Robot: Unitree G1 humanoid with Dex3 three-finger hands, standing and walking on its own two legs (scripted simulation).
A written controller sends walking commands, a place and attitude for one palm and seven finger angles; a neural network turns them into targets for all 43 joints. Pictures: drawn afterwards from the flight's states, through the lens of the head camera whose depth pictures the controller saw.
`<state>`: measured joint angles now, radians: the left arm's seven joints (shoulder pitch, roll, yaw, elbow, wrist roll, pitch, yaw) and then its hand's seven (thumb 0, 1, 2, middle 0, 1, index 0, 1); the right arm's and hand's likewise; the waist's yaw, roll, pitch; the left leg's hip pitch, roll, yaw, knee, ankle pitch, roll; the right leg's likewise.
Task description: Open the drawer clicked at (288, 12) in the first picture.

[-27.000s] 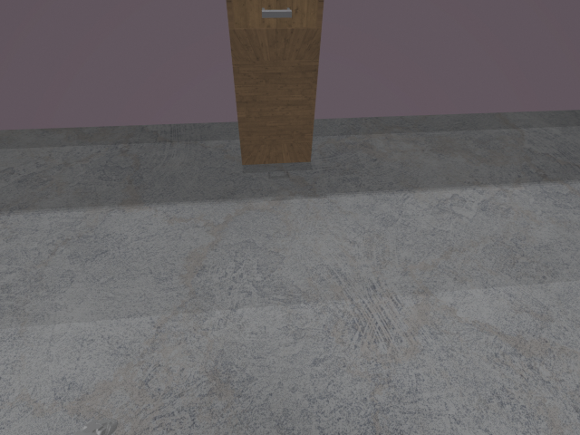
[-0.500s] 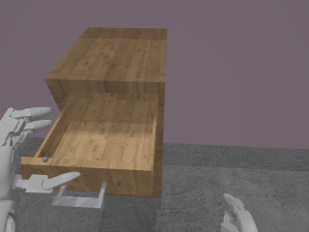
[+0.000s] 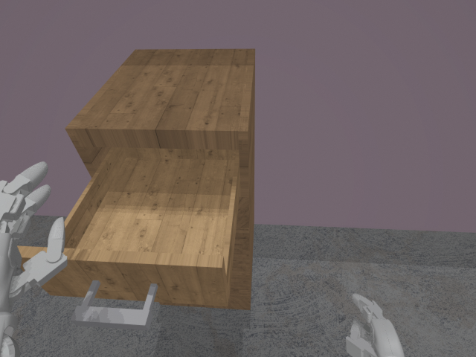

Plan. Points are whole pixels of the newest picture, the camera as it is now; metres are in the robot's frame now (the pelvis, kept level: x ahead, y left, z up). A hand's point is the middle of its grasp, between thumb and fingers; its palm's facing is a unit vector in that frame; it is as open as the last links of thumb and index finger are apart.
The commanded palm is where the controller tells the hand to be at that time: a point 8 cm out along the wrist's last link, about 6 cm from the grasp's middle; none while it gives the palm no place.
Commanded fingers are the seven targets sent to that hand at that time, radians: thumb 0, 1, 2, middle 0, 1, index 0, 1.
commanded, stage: draw the hand back to the body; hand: left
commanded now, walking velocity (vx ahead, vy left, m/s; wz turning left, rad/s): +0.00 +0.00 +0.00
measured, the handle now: (117, 303) +0.19 +0.22 +0.02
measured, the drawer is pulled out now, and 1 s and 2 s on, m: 0.27 0.27 0.27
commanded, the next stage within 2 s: step back with the hand held close in 0.12 s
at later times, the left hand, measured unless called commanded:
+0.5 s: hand (50, 270) +0.17 +0.24 +0.18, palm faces +0.33 -0.81 -0.48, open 7.4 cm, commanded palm +0.10 +0.28 +0.21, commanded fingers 0.00 0.90 0.90 -0.20 -0.30 -0.20 -0.30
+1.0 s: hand out of the picture +0.10 +0.28 +0.19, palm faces +0.37 -0.79 -0.48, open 7.4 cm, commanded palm +0.03 +0.31 +0.21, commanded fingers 0.00 0.90 0.90 -0.20 -0.30 -0.20 -0.30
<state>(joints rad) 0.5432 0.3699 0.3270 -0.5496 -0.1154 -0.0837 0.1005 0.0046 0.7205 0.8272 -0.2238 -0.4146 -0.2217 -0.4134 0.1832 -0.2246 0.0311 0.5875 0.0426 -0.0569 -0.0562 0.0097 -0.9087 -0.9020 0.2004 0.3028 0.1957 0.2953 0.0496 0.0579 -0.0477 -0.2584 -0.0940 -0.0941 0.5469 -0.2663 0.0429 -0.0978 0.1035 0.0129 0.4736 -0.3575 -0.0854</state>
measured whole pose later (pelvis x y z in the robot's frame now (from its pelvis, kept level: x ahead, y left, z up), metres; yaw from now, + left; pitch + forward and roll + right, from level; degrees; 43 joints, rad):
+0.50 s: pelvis -0.03 +0.00 +0.00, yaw +1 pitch +1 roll -1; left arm 0.60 0.39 0.39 -0.59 -0.08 -0.17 0.08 0.01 0.89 0.90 -0.21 -0.31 -0.21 -0.30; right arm 0.19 -0.26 -0.01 0.55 0.04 0.02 -0.02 0.01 -0.91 -0.90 0.20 0.30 0.20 0.30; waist 0.00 0.04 0.01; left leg -0.34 -0.08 -0.07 0.55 -0.22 0.05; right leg -0.18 0.11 -0.01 0.48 -0.32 -0.07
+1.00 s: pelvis -0.10 +0.03 +0.00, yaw +0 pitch +4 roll -3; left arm 0.59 0.44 0.46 -0.70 -0.05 -0.20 0.11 0.01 0.89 0.90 -0.21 -0.31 -0.21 -0.30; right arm 0.21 -0.19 0.03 0.54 0.00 -0.09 -0.03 0.01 -0.91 -0.90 0.20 0.30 0.20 0.30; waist 0.01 -0.01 -0.03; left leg -0.51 -0.07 -0.05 0.50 -0.07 0.08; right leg -0.26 0.09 0.02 0.66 -0.43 0.00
